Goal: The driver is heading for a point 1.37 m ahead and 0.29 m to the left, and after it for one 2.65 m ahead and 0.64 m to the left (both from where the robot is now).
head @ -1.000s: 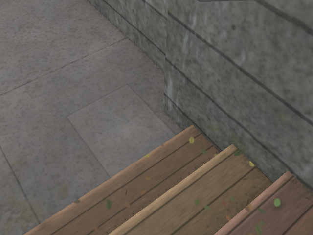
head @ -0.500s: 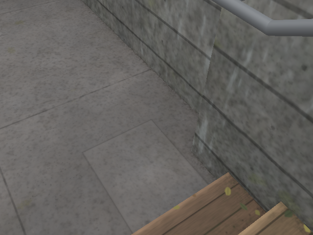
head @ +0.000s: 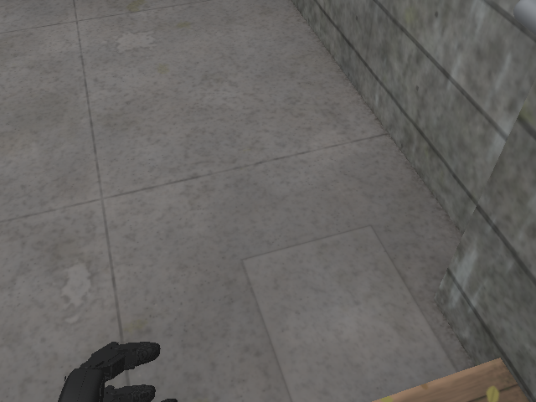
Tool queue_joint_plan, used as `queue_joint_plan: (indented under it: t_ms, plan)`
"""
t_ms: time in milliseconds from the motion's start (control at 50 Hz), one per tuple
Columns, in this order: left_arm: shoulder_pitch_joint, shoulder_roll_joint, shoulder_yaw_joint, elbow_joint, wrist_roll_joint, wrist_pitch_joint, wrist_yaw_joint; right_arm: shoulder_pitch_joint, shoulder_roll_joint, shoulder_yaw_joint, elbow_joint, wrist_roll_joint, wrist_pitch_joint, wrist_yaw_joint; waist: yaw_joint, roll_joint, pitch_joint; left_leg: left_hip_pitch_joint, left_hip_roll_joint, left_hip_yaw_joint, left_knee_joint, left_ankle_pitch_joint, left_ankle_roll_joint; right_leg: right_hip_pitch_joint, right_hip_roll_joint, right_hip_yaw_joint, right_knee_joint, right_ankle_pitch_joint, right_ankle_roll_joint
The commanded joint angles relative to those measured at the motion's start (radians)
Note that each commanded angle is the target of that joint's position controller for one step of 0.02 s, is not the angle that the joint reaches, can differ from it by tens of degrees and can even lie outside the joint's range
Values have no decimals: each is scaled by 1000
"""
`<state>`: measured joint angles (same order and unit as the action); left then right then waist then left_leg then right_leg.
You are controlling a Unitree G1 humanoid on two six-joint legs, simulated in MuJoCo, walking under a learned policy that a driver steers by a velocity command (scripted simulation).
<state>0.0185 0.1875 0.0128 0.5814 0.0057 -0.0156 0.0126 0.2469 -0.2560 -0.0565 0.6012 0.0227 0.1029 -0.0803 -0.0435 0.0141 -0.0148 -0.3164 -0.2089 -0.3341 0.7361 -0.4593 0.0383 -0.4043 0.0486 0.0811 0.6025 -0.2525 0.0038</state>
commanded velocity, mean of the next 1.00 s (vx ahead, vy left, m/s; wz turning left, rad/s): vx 0.03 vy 0.00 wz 0.49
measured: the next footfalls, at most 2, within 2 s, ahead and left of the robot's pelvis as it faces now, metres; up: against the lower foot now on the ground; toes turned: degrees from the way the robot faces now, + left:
left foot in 0.38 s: +0.00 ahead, +0.11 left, +0.00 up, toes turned +14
right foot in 0.96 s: +0.08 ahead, -0.10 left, +0.00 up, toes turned +31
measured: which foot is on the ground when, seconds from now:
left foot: up 0.00-0.36, down 0.38-1.00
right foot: down 0.00-0.38, up 0.40-0.94, down 0.96-1.00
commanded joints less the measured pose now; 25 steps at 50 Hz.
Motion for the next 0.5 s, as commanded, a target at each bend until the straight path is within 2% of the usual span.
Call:
queue_joint_plan:
  t_ms: [20,40,60,80,100,120,140,160,180,220,260,300,320,340,360,380,400,420,440,460,480,500]
  plan:
    - [238,198,71,22,17,2,-17,67,-120,-40,-114,10,-30,41,58,-279,-191,-455,11,-28,513,-337,-80,520,-521,586,-191,631,-400]
    - [198,159,61,21,1,2,-19,7,-176,-60,-99,4,-28,50,55,-180,-129,-502,52,26,666,-228,-110,447,-474,489,-196,540,-381]
    - [137,139,53,16,0,10,-18,10,-195,-68,-87,2,-10,46,31,-138,-80,-477,87,58,726,-140,-123,338,-421,369,-210,488,-347]
    - [78,123,45,6,-2,14,-12,19,-191,-68,-75,6,8,39,12,-130,-51,-420,111,79,724,-59,-131,237,-365,269,-221,442,-302]
    - [38,132,45,10,0,22,-9,26,-155,-55,-70,11,16,45,-10,-113,-36,-373,121,133,699,17,-132,163,-309,184,-229,378,-264]
    - [37,145,47,20,6,30,-3,21,-113,-38,-70,12,18,52,-15,-102,-31,-339,125,198,637,63,-130,127,-260,104,-234,341,-235]
    - [47,157,50,26,7,39,1,10,-86,-27,-74,14,14,58,-12,-118,-36,-321,137,243,563,91,-131,117,-237,58,-234,315,-227]
    - [54,183,55,37,12,52,6,2,-59,-11,-84,2,-1,67,-12,-127,-66,-284,145,291,550,111,-132,113,-246,46,-214,329,-235]
    - [64,192,57,37,13,61,10,-16,-49,-2,-88,0,-8,73,1,-139,-79,-272,161,309,492,107,-130,116,-254,25,-204,338,-245]
    - [101,205,59,49,3,75,18,-60,-23,21,-107,0,-17,77,40,-188,-91,-234,186,338,361,79,-105,125,-266,7,-214,240,-252]
    - [127,241,69,55,-1,84,25,-64,-44,20,-115,2,-22,79,57,-217,-90,-179,189,377,271,63,-74,109,-298,5,-214,133,-245]
    - [135,260,75,62,-10,83,34,-49,-66,7,-117,7,-26,77,52,-247,-97,-115,190,381,180,29,-36,105,-336,23,-195,118,-220]
    - [135,259,77,67,-21,83,36,-21,-69,0,-107,5,-27,75,41,-249,-100,-73,184,386,105,22,-12,98,-348,22,-168,117,-196]
    - [120,254,77,68,-36,84,41,32,-64,-7,-86,3,-28,74,12,-237,-105,7,168,403,-14,70,16,65,-345,0,-113,109,-162]
    - [118,228,72,68,-47,85,45,93,-70,-18,-57,-2,-26,73,-8,-182,-98,109,142,394,-139,112,43,-3,-315,-42,5,87,-117]
    - [121,173,61,56,-39,86,45,167,-120,-41,-34,-6,-29,75,-22,11,-76,278,212,218,-232,273,87,-213,-236,-137,296,-46,-37]
    - [102,119,43,-4,14,75,39,167,-255,-63,-67,0,-38,77,34,321,-25,363,498,-228,-244,812,178,-567,-101,-154,617,-418,29]
    - [-34,176,54,-43,-2,56,40,165,-281,-66,-80,-71,-65,94,-60,276,-125,271,609,-429,-418,691,321,-575,-50,41,667,-430,18]
    - [-53,226,76,-32,-35,53,57,116,-238,-53,-75,-83,-72,101,-18,148,-22,220,549,-369,-407,497,334,-583,-43,75,734,-361,17]
    - [-13,227,83,0,-20,63,71,56,-191,-40,-71,-46,-67,91,22,104,4,188,495,-284,-377,407,281,-589,-61,81,760,-263,20]
    - [43,208,90,37,3,70,80,12,-165,-30,-70,-13,-60,77,61,71,7,149,454,-227,-362,397,240,-554,-75,75,776,-175,34]
    - [86,199,89,52,18,75,77,-38,-156,-24,-75,-9,-57,61,86,59,7,87,412,-143,-329,428,212,-506,-75,61,808,-70,47]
